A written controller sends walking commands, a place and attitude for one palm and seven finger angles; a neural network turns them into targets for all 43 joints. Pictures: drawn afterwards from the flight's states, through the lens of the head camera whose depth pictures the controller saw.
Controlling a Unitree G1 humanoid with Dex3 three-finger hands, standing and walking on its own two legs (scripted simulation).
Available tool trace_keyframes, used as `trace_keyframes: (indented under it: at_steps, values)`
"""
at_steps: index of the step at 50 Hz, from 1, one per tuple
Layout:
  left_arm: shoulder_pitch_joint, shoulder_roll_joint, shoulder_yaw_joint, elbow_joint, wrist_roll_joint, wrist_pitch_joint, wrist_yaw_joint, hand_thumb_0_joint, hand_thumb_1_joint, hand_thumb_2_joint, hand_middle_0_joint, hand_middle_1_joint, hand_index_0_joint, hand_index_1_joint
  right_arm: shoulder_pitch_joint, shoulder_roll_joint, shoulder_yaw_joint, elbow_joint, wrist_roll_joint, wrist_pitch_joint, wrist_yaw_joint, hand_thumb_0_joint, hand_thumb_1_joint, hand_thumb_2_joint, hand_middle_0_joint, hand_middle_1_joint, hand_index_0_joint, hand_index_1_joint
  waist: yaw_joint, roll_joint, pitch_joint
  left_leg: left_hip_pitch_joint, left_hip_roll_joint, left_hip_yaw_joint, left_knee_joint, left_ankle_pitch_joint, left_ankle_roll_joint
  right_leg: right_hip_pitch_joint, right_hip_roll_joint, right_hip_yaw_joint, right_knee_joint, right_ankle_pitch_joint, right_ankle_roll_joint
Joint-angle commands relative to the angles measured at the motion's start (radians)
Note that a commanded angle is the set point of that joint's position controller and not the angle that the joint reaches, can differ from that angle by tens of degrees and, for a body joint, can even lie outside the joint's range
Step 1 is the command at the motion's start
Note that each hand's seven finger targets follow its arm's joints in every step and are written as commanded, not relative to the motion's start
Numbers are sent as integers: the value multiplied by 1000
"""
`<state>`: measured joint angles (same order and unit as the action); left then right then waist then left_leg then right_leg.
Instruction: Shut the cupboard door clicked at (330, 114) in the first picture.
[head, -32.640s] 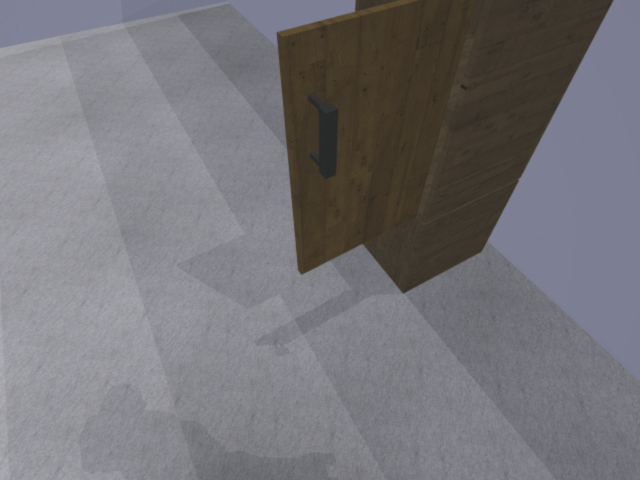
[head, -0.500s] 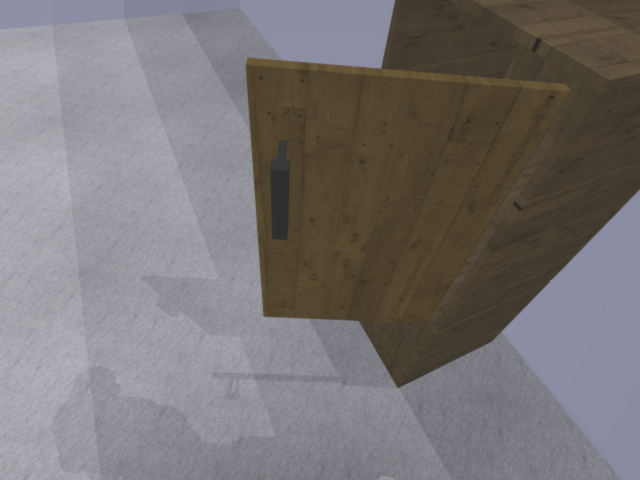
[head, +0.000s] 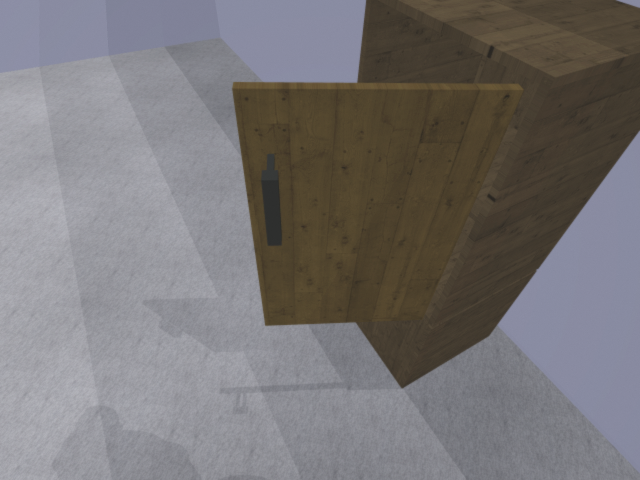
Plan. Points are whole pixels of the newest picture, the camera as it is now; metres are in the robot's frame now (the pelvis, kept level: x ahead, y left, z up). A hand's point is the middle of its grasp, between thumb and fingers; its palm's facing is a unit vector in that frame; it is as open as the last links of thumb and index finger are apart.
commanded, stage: come to a stop and stand still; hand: left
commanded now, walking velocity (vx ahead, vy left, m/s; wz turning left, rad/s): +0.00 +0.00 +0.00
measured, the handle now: (272, 200) +0.49 +0.10 +0.07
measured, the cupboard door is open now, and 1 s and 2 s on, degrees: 64 64 64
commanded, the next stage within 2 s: look again from close up in 0.24 s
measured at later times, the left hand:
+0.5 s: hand out of the picture -0.03 +0.17 -0.18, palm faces +0.03 -0.98 -0.18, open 7.4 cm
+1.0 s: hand out of the picture -0.04 +0.19 -0.19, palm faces +0.04 -0.98 -0.17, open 7.4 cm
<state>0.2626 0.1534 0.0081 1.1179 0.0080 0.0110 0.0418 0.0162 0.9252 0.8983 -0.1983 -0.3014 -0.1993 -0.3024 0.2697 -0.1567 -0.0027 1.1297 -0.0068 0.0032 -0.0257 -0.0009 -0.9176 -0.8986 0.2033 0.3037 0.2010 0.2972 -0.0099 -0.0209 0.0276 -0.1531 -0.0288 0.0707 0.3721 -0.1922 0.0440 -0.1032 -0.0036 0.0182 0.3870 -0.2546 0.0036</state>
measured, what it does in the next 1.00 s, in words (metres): stands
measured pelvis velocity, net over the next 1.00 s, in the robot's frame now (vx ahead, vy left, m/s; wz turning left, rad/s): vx -0.02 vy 0.01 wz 0.03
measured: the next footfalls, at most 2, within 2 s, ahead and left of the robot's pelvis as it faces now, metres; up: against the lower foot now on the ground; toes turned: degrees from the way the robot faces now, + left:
right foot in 1.90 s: +0.16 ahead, -0.22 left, +0.00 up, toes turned +5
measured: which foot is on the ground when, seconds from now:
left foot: down 0.00-1.00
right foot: down 0.00-1.00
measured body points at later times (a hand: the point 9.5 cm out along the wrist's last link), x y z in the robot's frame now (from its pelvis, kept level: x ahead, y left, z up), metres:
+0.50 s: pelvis -0.01 +0.01 -0.01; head -0.01 +0.01 +0.44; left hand -0.03 +0.22 -0.17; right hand -0.01 -0.21 -0.17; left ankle +0.01 +0.09 -0.74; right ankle -0.03 -0.12 -0.74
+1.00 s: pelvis -0.02 +0.01 -0.01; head -0.03 +0.04 +0.44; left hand -0.04 +0.24 -0.17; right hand +0.01 -0.23 -0.15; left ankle +0.01 +0.09 -0.74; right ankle -0.03 -0.12 -0.74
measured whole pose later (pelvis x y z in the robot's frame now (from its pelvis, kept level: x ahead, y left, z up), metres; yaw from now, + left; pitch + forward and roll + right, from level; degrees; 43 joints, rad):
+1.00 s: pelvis -0.02 +0.01 -0.01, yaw +2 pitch -1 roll -1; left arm 0.34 0.19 -0.02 1.07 0.02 -0.01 0.04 0.01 0.91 0.90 -0.20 -0.30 -0.20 -0.30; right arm 0.26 -0.18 0.00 1.07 -0.01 -0.02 -0.01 0.00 -0.91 -0.90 0.20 0.30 0.20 0.30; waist 0.00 -0.04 0.00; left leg -0.25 -0.04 0.05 0.46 -0.20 0.07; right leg -0.18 -0.02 0.00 0.46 -0.26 0.02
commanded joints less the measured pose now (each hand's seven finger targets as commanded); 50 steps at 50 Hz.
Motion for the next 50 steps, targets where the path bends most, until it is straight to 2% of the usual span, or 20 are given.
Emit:
trace_keyframes:
  at_steps: [1,6,8,12,16,17,18,19,20,21,22,23,25,27,31,39,41,45,47,50]
  values:
    - [59,85,10,-23,1,-10,-5,0,900,900,-200,-300,-200,-300,52,-93,-11,-18,-4,-8,-5,0,-900,-900,200,300,200,300,7,47,111,-48,112,-140,-123,-81,-23,-114,-82,93,-103,-5,-38]
    - [73,79,11,-17,2,-10,-8,0,900,900,-200,-300,-200,-300,78,-93,-14,-16,-5,-11,-7,0,-900,-900,200,300,200,300,12,43,83,-64,121,-156,-143,-134,-20,-96,-76,79,-91,-8,-35]
    - [73,75,10,-15,3,-14,-6,0,900,900,-200,-300,-200,-300,89,-84,-15,-16,-2,-13,-8,0,-900,-900,200,300,200,300,11,14,69,-55,121,-153,-130,-97,-18,-85,-76,78,-92,13,-36]
    - [81,65,8,-9,0,-19,-5,0,900,900,-200,-300,-200,-300,105,-82,-13,-8,-1,-22,-10,0,-900,-900,200,300,200,300,6,11,32,-14,124,-146,-114,-22,-19,-86,-81,81,-82,54,-35]
    - [95,56,5,0,0,-21,-2,0,900,900,-200,-300,-200,-300,110,-73,-12,-3,0,-23,-13,0,-900,-900,200,300,200,300,5,5,47,-4,126,-138,-103,14,-17,-101,-83,83,-86,69,-35]
    - [141,86,-14,5,24,-59,33,0,900,900,-200,-300,-200,-300,8,-107,-1,-73,1,-46,5,0,-900,-900,200,300,200,300,38,62,76,-86,135,-100,113,170,-38,-118,-126,79,-57,264,-32]
    - [156,125,-3,-8,17,-79,29,0,900,900,-200,-300,-200,-300,8,-81,5,-107,1,-52,8,0,-900,-900,200,300,200,300,10,70,28,-65,98,-112,104,171,-44,-90,-159,104,-16,541,-46]
    - [147,113,-2,-27,12,-73,24,0,900,900,-200,-300,-200,-300,99,-52,-3,-91,-7,-58,-1,0,-900,-900,200,300,200,300,-14,101,-57,-28,98,-116,72,162,-33,-41,-154,89,54,502,-60]
    - [151,96,-9,-22,4,-72,23,0,900,900,-200,-300,-200,-300,116,-65,-3,-83,-8,-61,-7,0,-900,-900,200,300,200,300,-2,86,-139,-5,118,-135,92,239,-22,-13,-133,77,64,406,-60]
    - [146,85,-10,-24,2,-69,22,0,900,900,-200,-300,-200,-300,114,-77,-6,-84,-4,-58,-9,0,-900,-900,200,300,200,300,-6,28,-168,8,133,-145,95,268,-13,-11,-115,66,64,326,-56]
    - [138,74,-12,-32,1,-61,19,0,900,900,-200,-300,-200,-300,104,-88,-9,-90,-3,-54,-10,0,-900,-900,200,300,200,300,-4,22,-136,-8,137,-150,79,224,-7,-35,-104,64,56,219,-54]
    - [130,77,-13,-39,5,-55,18,0,900,900,-200,-300,-200,-300,87,-90,-10,-101,-4,-51,-9,0,-900,-900,200,300,200,300,3,8,-61,-48,135,-154,70,179,-3,-76,-97,63,42,158,-53]
    - [121,71,-14,-49,9,-46,13,0,900,900,-200,-300,-200,-300,64,-98,-15,-113,-6,-40,-3,0,-900,-900,200,300,200,300,2,-2,51,-115,123,-167,21,2,-3,-156,-85,69,25,7,-52]
    - [121,79,-12,-63,12,-42,10,0,900,900,-200,-300,-200,-300,53,-106,-20,-122,-6,-34,2,0,-900,-900,200,300,200,300,4,-12,100,-152,119,-185,-18,-111,-1,-191,-76,70,22,-56,-52]
    - [129,96,-9,-81,13,-42,7,0,900,900,-200,-300,-200,-300,40,-127,-24,-136,-7,-36,4,0,-900,-900,200,300,200,300,7,-27,84,-144,120,-193,-36,-126,6,-187,-73,73,22,-40,-50]
    - [131,122,-9,-103,13,-38,1,0,900,900,-200,-300,-200,-300,9,-149,-23,-138,-5,-41,7,0,-900,-900,200,300,200,300,13,23,33,-122,124,-188,-47,-106,9,-145,-77,72,9,16,-44]
    - [128,128,-9,-105,12,-39,-1,0,900,900,-200,-300,-200,-300,1,-153,-23,-134,-4,-40,8,0,-900,-900,200,300,200,300,14,0,36,-120,125,-183,-47,-109,6,-147,-79,76,-1,10,-43]
    - [122,134,-9,-103,12,-37,-3,0,900,900,-200,-300,-200,-300,-2,-159,-21,-123,-3,-41,8,0,-900,-900,200,300,200,300,14,20,29,-116,129,-187,-57,-97,6,-135,-82,69,-6,25,-39]
    - [149,100,-18,-83,10,-32,-5,0,900,900,-200,-300,-200,-300,9,-130,-13,-103,-5,-37,9,0,-900,-900,200,300,200,300,14,19,18,-122,138,-205,-74,-172,5,-120,-73,43,2,-17,-28]
    - [158,98,-12,-78,19,-21,-10,0,900,900,-200,-300,-200,-300,20,-155,-26,-96,-9,-30,6,0,-900,-900,200,300,200,300,12,50,31,-148,176,-265,-124,-298,26,-129,-49,-13,56,-75,-24]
